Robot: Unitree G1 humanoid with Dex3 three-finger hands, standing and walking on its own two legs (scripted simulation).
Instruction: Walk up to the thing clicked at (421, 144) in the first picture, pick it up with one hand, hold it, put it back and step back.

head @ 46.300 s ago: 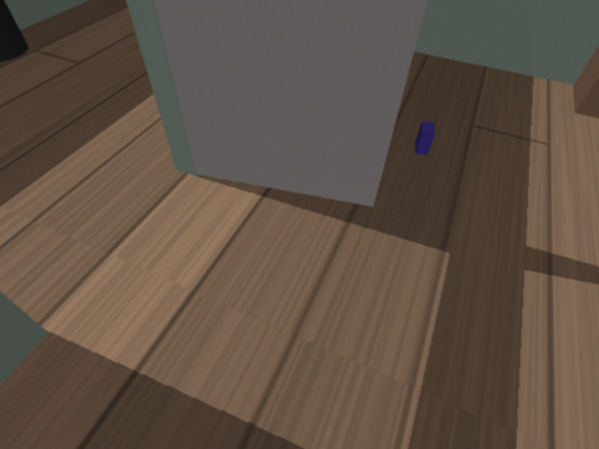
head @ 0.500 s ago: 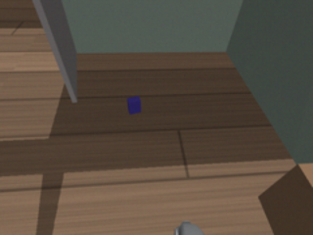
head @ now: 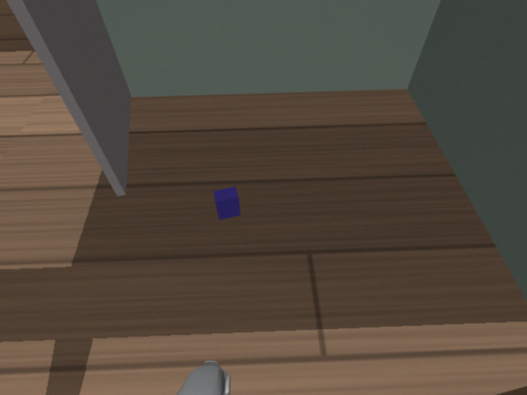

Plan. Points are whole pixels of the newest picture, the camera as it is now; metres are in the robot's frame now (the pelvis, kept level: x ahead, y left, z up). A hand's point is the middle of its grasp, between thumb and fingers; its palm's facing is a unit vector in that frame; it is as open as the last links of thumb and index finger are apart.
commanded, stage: walk up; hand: left
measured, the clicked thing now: (227, 203) +0.98 +0.22 -0.70
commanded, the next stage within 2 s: none
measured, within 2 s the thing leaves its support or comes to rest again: neither
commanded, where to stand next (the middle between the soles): +0.64 +0.01 m, yaw +0 degrees
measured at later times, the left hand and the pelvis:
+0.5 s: hand (135, 291) +0.31 +0.27 -0.14, palm faces -0.08 -0.92 -0.38, open 7.3 cm; pelvis +0.22 +0.00 -0.01, yaw -1 degrees
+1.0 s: hand (157, 252) +0.40 +0.25 -0.12, palm faces +0.04 -0.91 -0.41, open 7.3 cm; pelvis +0.38 -0.04 +0.00, yaw +2 degrees
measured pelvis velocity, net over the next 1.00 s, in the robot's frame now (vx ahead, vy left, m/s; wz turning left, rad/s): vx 0.38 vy -0.04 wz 0.04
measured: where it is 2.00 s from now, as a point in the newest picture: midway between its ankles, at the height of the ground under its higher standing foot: (268, 295)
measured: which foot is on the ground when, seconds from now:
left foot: up 0.00-0.10, down 0.12-0.58, up 0.60-1.00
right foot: down 0.00-0.16, up 0.18-0.54, down 0.56-1.00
